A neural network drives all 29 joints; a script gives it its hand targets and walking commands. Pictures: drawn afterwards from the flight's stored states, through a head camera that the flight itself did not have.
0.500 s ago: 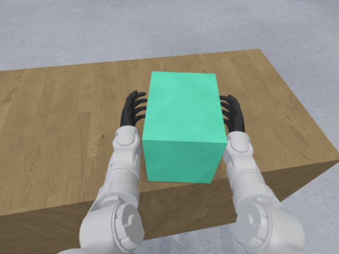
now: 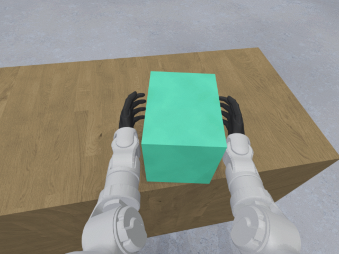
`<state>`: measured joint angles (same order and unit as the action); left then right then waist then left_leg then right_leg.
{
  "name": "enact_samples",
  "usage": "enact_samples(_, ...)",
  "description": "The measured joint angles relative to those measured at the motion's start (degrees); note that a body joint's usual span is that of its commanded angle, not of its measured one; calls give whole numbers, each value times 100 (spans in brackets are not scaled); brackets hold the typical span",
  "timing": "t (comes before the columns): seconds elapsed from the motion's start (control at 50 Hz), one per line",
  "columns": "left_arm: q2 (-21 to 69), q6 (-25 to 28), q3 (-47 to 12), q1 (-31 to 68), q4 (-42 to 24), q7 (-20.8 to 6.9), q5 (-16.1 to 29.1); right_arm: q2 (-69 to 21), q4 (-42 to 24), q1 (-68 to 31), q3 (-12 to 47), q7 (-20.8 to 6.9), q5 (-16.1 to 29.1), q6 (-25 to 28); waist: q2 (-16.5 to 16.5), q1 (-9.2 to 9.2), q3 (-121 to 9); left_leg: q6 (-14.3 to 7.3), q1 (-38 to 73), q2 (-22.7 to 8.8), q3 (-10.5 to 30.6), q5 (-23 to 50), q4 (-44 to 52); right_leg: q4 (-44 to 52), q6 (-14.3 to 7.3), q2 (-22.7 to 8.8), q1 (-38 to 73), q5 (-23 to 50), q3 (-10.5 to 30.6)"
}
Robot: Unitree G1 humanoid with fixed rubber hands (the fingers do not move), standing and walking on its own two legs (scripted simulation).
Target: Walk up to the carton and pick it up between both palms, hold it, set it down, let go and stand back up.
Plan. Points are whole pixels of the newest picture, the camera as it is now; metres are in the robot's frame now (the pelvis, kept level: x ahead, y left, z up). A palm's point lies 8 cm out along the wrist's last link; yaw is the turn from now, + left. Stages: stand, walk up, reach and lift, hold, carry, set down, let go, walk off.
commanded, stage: set down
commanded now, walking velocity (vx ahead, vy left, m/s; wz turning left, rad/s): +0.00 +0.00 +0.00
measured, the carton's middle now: (180, 128) +0.42 +0.05 +0.03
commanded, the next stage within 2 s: none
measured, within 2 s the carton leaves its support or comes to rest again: neither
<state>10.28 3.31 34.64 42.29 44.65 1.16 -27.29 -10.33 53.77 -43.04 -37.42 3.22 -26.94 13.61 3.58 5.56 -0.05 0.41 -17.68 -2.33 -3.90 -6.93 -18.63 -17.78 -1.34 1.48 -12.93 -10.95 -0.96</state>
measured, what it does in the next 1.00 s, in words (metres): stands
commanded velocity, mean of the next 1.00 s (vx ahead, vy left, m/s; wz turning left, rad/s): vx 0.00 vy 0.00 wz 0.00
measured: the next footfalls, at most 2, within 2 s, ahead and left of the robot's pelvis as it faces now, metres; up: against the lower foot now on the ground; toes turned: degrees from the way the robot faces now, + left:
none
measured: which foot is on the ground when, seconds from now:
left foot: down 0.00-1.00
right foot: down 0.00-1.00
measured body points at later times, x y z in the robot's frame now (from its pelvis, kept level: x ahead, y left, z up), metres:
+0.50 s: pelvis +0.00 +0.00 +0.00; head +0.05 +0.03 +0.44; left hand +0.40 +0.18 +0.05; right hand +0.42 -0.08 +0.06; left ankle +0.02 +0.12 -0.75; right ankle -0.03 -0.10 -0.75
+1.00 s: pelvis -0.01 +0.01 -0.02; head +0.07 +0.02 +0.42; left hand +0.43 +0.22 +0.03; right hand +0.46 -0.10 +0.03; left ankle +0.02 +0.12 -0.75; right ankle -0.03 -0.10 -0.75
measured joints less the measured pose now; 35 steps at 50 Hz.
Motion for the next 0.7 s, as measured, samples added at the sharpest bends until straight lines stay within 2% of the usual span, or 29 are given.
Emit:
enact_samples(0.28, -63, 117, 112, 5, 92, -15, -68, -87, -75, 13, 8, -20, -45, 13, 24, -68, -23, 3, -80, -13, -28, -11, -40, -62, -7, -6, -89, -27, -31)
enact_samples(0.54, -209, 317, 149, 51, 396, 97, -69, -26, 66, -37, 199, -13, 114, 8, 17, -91, -107, 1, -201, -56, -97, -46, -119, -103, -10, 16, -213, -22, -4)
enact_samples(0.64, -393, 407, 46, 100, 705, 233, 67, 138, 344, -147, 479, 3, 352, -32, 18, -118, -153, 1, -306, -87, -132, -75, -197, -149, -11, 37, -317, -22, 20)
enact_samples(0.7, -596, 412, -268, 134, 992, 409, 431, 340, 607, -253, 913, 77, 801, -167, 5, -133, -242, -1, -506, -117, -141, -109, -309, -212, -12, 58, -500, -26, 27)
